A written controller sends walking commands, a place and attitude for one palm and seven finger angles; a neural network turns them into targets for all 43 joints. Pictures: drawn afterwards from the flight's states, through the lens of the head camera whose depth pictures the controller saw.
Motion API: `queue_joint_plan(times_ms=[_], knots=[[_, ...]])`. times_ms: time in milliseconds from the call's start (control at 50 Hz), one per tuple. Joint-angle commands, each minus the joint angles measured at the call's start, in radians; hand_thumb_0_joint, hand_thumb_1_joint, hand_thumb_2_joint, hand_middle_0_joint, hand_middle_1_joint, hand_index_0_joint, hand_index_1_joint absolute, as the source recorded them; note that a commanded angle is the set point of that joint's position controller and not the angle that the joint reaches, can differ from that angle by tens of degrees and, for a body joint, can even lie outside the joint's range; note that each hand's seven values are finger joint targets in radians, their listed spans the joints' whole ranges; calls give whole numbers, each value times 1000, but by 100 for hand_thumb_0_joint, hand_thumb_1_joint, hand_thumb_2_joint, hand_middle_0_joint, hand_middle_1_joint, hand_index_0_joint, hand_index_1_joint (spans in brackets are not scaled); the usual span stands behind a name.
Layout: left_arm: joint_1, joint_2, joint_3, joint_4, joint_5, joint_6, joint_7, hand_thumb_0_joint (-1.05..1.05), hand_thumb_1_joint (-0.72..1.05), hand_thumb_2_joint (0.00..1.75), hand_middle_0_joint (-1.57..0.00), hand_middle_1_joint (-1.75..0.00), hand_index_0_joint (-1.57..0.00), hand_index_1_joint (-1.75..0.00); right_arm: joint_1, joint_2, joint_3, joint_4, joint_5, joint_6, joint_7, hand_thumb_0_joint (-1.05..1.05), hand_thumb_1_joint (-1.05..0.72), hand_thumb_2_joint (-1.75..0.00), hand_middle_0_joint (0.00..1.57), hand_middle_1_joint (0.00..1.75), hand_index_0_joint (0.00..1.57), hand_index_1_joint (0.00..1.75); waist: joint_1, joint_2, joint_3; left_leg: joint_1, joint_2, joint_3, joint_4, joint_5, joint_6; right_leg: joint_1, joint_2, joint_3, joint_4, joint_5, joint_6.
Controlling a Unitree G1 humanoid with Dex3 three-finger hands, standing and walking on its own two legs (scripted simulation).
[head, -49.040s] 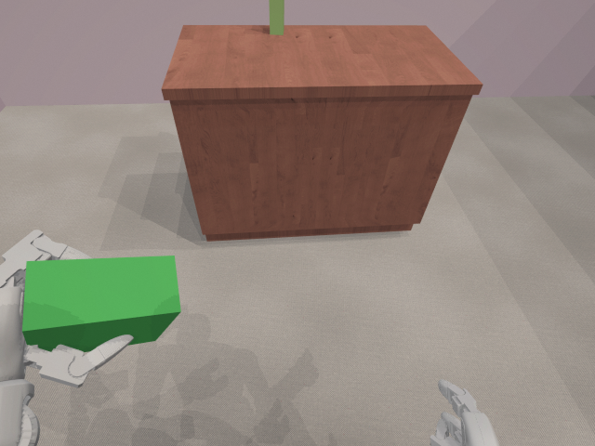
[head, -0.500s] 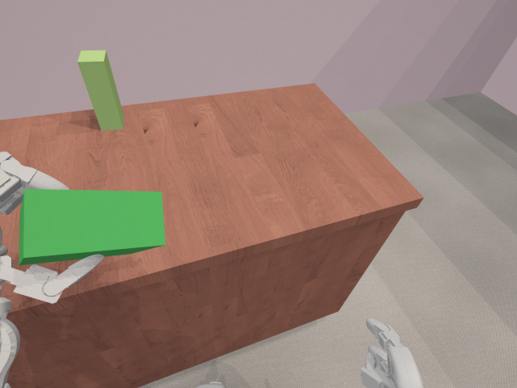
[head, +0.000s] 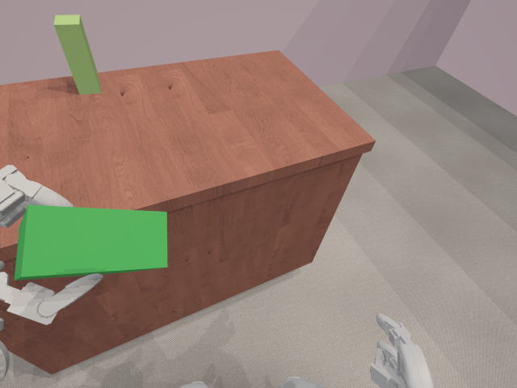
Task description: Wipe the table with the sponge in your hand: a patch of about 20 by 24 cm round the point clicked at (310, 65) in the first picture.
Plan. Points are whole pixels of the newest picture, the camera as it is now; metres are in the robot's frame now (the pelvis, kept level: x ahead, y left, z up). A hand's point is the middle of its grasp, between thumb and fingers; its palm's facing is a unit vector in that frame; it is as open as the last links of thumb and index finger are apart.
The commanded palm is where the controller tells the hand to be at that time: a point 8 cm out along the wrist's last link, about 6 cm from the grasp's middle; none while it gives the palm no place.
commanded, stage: stop stepping back and stand still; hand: left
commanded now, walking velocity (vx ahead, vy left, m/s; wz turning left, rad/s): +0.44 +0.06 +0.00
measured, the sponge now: (109, 246) +0.24 +0.19 +0.16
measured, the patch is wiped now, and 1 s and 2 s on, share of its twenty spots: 1.00 1.00 1.00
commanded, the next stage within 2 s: stand and wait in 1.24 s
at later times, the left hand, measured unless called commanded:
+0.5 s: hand out of the picture +0.03 +0.23 +0.20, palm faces +0.48 -0.80 -0.36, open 10.1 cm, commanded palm -0.01 +0.26 +0.21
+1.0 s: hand out of the picture -0.05 +0.20 +0.20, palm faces +0.49 -0.78 -0.39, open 10.1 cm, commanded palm -0.11 +0.23 +0.21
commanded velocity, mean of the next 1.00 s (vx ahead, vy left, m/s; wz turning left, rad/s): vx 0.28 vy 0.03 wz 0.00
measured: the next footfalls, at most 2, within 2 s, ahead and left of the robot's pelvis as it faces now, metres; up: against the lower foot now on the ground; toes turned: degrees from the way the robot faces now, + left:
right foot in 0.10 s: +0.03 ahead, -0.14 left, +0.00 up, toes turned +0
left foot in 0.32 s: -0.21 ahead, +0.08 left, +0.00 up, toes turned +6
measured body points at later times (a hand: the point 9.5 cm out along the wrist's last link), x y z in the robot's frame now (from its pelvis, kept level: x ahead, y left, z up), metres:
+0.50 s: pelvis -0.16 -0.02 -0.01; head -0.22 -0.02 +0.44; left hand +0.00 +0.27 +0.22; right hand -0.02 -0.25 -0.09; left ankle -0.17 +0.11 -0.72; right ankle -0.10 -0.12 -0.67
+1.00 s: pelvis -0.25 -0.06 -0.01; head -0.29 -0.07 +0.44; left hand -0.08 +0.24 +0.22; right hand -0.08 -0.28 -0.09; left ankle -0.22 +0.08 -0.72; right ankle -0.19 -0.16 -0.72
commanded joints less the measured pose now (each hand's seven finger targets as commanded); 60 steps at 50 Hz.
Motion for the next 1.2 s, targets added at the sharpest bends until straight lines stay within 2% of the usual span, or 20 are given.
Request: queue_joint_plan(times_ms=[0,40,80,120,180,280,340,360,400,520,560,600,720,760,820,940,980,1020,1140,1180], knots=[[-41,183,146,-227,0,-69,37,0,10,130,-120,-160,-120,-160,-71,-169,-42,-141,1,-44,-22,0,-90,-90,20,30,20,30,28,342,-170,-95,173,-226,-297,-499,43,258,6,-73,-172,3,-21],[-43,193,152,-137,5,-47,25,0,10,130,-120,-160,-120,-160,-68,-171,-36,-145,-1,-22,-30,0,-90,-90,20,30,20,30,44,233,-173,-132,94,-142,-135,-543,5,373,19,-126,-391,92,-42],[-127,203,118,-108,9,-52,9,0,10,130,-120,-160,-120,-160,-57,-152,-37,-145,5,2,-35,0,-90,-90,20,30,20,30,32,-122,-138,-83,-70,21,569,-383,-33,213,-227,100,-663,328,-164],[-228,151,46,-78,-15,-44,-11,0,10,130,-120,-160,-120,-160,-59,-172,-56,-126,31,-9,-28,0,-90,-90,20,30,20,30,-13,-251,-112,-71,-19,-186,966,-205,-40,-69,-387,316,-683,186,-242],[-264,170,46,-36,-8,-41,-25,0,10,130,-120,-160,-120,-160,-92,-134,-15,-92,17,35,-15,0,-90,-90,20,30,20,30,-38,26,-61,-7,47,-111,767,-151,-1,-254,-311,74,-573,62,-158],[-205,196,100,-154,-15,-55,-5,0,10,130,-120,-160,-120,-160,-50,-147,-22,-125,22,-21,-49,0,-90,-90,20,30,20,30,3,94,-215,209,-5,19,-83,-298,61,-77,-194,41,-328,-74,-100],[-215,265,161,-235,-3,-81,11,0,10,130,-120,-160,-120,-160,-30,-138,-35,-147,16,-72,-56,0,-90,-90,20,30,20,30,-4,521,-217,237,273,-346,-323,-60,209,-221,-9,-70,341,-125,-2],[-271,239,137,-239,11,-87,6,0,10,130,-120,-160,-120,-160,-51,-115,-27,-125,13,-78,-40,0,-90,-90,20,30,20,30,-20,452,-97,72,306,-486,-353,-112,245,-289,-78,70,452,-61,-16],[-199,186,115,-35,3,-98,-11,0,10,130,-120,-160,-120,-160,-29,-138,-32,-33,26,-87,-17,0,-90,-90,20,30,20,30,13,139,7,-15,284,-355,-319,-233,196,-251,-113,73,365,29,-23],[-235,143,68,75,1,-67,-20,0,10,130,-120,-160,-120,-160,-55,-173,-33,-100,11,-59,-42,0,-90,-90,20,30,20,30,54,56,-95,-204,66,-81,118,-493,74,385,-37,-123,-380,102,-37],[-264,182,66,1,-8,-67,-30,0,10,130,-120,-160,-120,-160,-86,-152,-40,-139,31,-44,-35,0,-90,-90,20,30,20,30,25,-286,-144,-229,-75,-3,753,-358,19,251,-332,375,-636,61,-184],[-289,178,63,-79,-21,-81,-40,0,10,130,-120,-160,-120,-160,-47,-155,-44,-88,34,-39,-15,0,-90,-90,20,30,20,30,2,-183,-119,-154,13,-122,800,-212,10,-3,-381,474,-701,-264,-230],[-239,190,98,-151,-21,-63,11,0,10,130,-120,-160,-120,-160,-67,-132,-10,-95,9,-45,-64,0,-90,-90,20,30,20,30,-7,174,-172,256,2,21,-100,-337,68,-139,-156,14,-299,-274,-104],[-271,203,126,-161,-9,-73,24,0,10,130,-120,-160,-120,-160,-67,-168,-37,-133,18,-65,-63,0,-90,-90,20,30,20,30,9,427,-163,169,285,-407,-396,-427,212,-195,-4,-85,298,-122,-9],[-231,179,99,1,5,-68,14,0,10,130,-120,-160,-120,-160,-52,-118,-22,-59,32,-73,-24,0,-90,-90,20,30,20,30,9,176,-13,54,287,-390,-350,-426,214,-272,-113,39,367,5,-19],[-128,115,48,14,-8,-43,-5,0,10,130,-120,-160,-120,-160,-74,-162,-25,-120,15,-47,-35,0,-90,-90,20,30,20,30,45,167,-93,-121,114,-103,-75,-465,78,360,-21,-165,-358,77,-34],[-158,157,58,-29,-3,-42,-13,0,10,130,-120,-160,-120,-160,-89,-141,-39,-139,20,-27,-30,0,-90,-90,20,30,20,30,47,-228,-123,-264,-48,33,565,-380,25,394,-276,255,-613,57,-171],[-252,187,82,-118,-15,-73,-9,0,10,130,-120,-160,-120,-160,-62,-139,-41,-99,22,-40,-27,0,-90,-90,20,30,20,30,12,-152,-118,-231,12,-112,729,-228,5,171,-411,484,-747,-243,-239],[-161,155,68,-134,-20,-55,31,0,10,130,-120,-160,-120,-160,-93,-112,-20,-100,9,-27,-71,0,-90,-90,20,30,20,30,-1,38,-126,235,24,16,-4,-221,41,-43,-269,111,-533,-264,-144],[-159,153,74,-157,-24,-62,49,0,10,130,-120,-160,-120,-160,-88,-162,-33,-122,-4,-34,-83,0,-90,-90,20,30,20,30,11,274,-145,235,107,-186,-232,-405,96,7,-116,24,-287,-214,-74]])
